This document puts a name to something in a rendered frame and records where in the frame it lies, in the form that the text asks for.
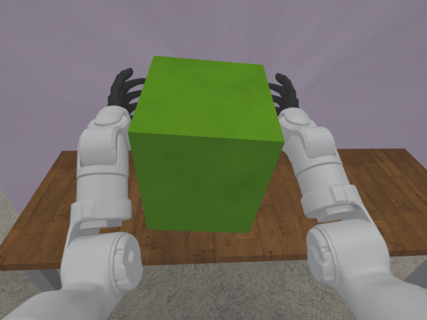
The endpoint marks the carton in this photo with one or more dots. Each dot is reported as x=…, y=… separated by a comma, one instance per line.
x=205, y=139

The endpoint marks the left robot forearm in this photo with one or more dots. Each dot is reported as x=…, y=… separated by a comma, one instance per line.
x=102, y=175

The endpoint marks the left robot hand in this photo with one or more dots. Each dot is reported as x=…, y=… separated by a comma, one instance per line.
x=119, y=89

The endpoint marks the right robot hand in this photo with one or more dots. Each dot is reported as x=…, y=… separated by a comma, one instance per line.
x=288, y=93

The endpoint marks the table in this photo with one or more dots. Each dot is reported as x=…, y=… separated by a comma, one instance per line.
x=391, y=183

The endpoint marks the right robot upper arm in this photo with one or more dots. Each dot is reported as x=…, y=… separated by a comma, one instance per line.
x=351, y=257

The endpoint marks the right robot forearm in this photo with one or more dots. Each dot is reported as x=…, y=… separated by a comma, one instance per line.
x=327, y=194

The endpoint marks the left robot upper arm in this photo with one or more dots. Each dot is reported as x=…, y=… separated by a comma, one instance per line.
x=97, y=271

